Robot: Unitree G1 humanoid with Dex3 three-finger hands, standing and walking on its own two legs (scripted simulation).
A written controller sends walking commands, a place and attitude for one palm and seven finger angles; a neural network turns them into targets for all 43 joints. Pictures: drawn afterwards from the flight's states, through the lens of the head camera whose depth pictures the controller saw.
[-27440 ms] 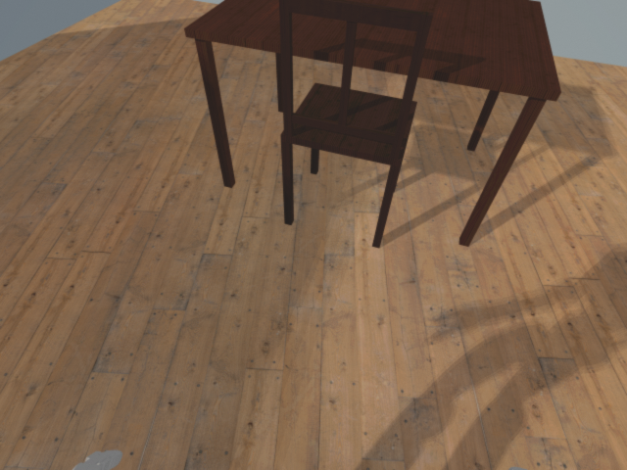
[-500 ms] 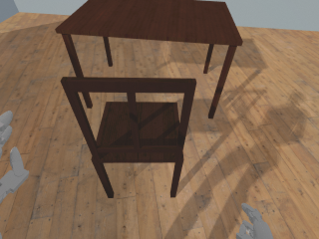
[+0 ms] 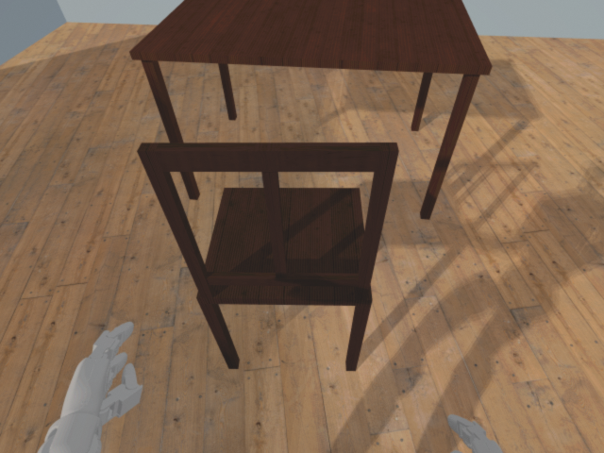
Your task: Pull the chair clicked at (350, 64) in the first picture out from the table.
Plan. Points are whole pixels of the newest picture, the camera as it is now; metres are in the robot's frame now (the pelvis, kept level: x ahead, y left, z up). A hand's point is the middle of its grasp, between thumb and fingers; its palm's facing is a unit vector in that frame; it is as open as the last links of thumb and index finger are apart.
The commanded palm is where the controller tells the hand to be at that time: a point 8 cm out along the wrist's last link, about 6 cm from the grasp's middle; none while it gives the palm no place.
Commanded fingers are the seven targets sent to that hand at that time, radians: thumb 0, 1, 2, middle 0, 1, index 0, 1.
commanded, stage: let the arm hang, fingers relaxed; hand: left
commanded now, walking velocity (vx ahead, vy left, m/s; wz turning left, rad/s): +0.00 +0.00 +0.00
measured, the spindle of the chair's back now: (276, 230) +0.52 +0.09 -0.06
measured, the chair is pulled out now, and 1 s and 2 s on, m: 0.63 0.63 0.63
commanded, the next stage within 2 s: look to check the result in 0.96 s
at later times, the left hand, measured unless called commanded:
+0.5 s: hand out of the picture -0.05 +0.17 -0.17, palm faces +0.01 -0.97 -0.24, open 7.3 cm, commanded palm none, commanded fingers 0.00 0.90 0.90 -0.20 -0.30 -0.20 -0.30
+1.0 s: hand out of the picture -0.01 +0.14 -0.17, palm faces +0.04 -0.98 -0.18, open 7.3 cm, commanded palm none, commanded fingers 0.00 0.90 0.90 -0.20 -0.30 -0.20 -0.30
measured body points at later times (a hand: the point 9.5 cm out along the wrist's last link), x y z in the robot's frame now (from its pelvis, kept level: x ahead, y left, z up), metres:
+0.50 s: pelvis -0.01 -0.02 +0.00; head +0.01 -0.02 +0.45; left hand -0.05 +0.22 -0.15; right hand -0.05 -0.24 -0.15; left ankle +0.00 +0.12 -0.74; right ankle +0.01 -0.13 -0.74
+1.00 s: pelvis -0.01 -0.03 +0.00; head +0.01 -0.03 +0.45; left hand -0.01 +0.19 -0.16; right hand -0.03 -0.23 -0.16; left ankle +0.00 +0.12 -0.74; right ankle +0.01 -0.13 -0.74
